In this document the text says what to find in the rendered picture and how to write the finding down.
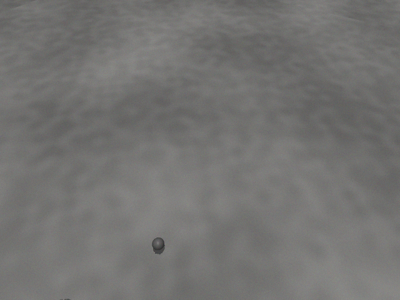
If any ball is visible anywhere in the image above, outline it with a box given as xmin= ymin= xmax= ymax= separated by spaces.
xmin=152 ymin=237 xmax=164 ymax=250

